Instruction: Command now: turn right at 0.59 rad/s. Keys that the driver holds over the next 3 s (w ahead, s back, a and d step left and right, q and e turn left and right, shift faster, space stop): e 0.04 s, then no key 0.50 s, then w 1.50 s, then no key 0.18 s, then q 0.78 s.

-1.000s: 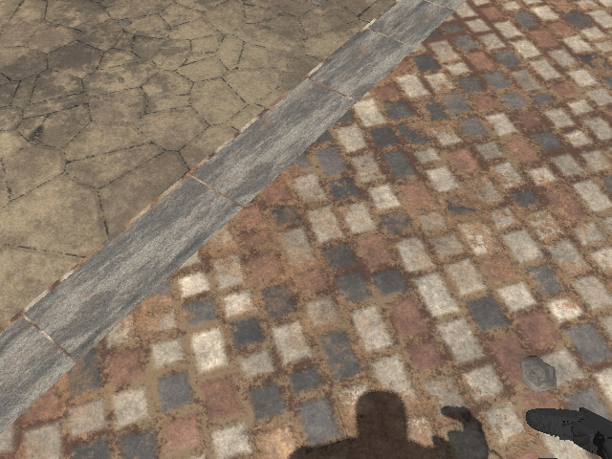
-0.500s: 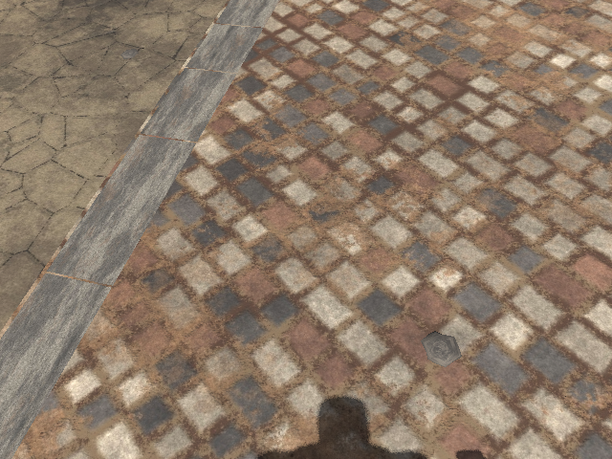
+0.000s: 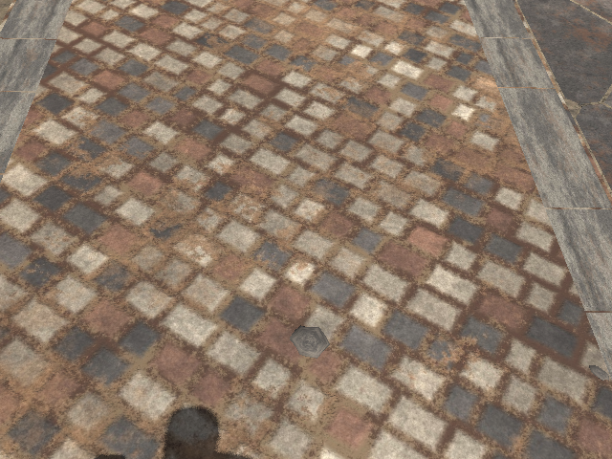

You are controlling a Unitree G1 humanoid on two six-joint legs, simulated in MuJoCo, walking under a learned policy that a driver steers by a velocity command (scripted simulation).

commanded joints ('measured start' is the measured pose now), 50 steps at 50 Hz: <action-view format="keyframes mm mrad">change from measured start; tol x32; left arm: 1 41 88 35 -53 -6 6 -2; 50 219 19 -16 126 10 -135 -31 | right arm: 1 -69 -129 -22 -85 9 -4 -17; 50 -35 -64 22 -48 32 -88 55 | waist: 1 15 190 -55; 12 5 225 -100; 15 -62 -193 -158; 34 -29 296 88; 43 125 -212 -30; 50 41 -26 39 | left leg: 1 133 247 -156 -132 400 192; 12 118 262 -74 -42 402 178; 16 -159 82 13 299 -356 -85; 20 -173 88 -31 435 -268 -102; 29 166 69 0 -34 123 -48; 34 -14 270 -350 -277 -592 167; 40 -118 191 -167 -157 -239 112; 44 -629 58 -70 679 -284 16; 50 -559 124 2 495 59 13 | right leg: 1 -129 -65 -26 160 56 50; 10 138 -96 -146 -352 78 28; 15 547 -414 213 -668 859 -218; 27 336 -279 74 -672 568 -235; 31 170 -94 -59 -613 -139 -107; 40 446 -56 -191 -592 235 -123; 43 689 -479 565 -877 -8 -363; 50 583 -312 80 -911 483 -253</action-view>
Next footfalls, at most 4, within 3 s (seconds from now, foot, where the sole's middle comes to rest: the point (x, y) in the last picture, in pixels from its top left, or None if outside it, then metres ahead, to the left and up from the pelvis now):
0.28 right None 0.04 -0.16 -0.78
0.58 left None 0.04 0.10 -0.78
1.26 left None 0.43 0.04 -0.78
1.80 right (401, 357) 0.70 -0.23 -0.78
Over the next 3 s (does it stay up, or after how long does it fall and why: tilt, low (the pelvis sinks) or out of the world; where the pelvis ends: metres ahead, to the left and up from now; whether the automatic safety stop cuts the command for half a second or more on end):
stays up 0.86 -0.14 0.00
